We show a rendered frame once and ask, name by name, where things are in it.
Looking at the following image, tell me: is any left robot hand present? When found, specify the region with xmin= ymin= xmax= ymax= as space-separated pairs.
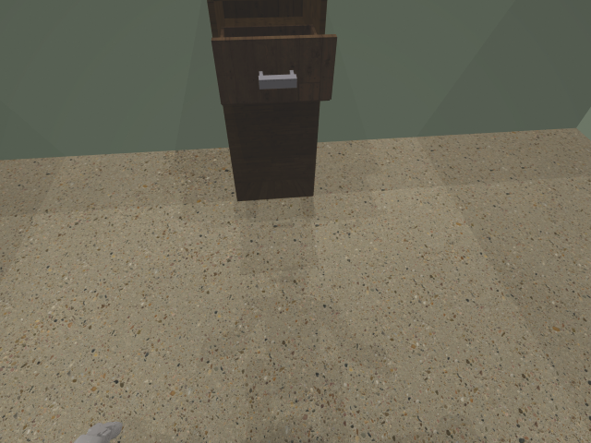
xmin=74 ymin=422 xmax=123 ymax=443

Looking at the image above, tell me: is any cabinet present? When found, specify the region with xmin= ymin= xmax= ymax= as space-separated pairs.
xmin=207 ymin=0 xmax=327 ymax=201

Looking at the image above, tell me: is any drawer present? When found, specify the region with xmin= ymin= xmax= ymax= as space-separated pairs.
xmin=211 ymin=24 xmax=337 ymax=105

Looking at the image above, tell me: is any handle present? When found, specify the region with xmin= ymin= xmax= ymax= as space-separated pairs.
xmin=259 ymin=70 xmax=297 ymax=90

